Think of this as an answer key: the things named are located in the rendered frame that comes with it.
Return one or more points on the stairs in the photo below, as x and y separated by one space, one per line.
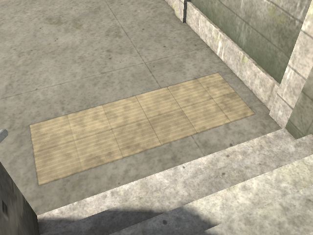
263 186

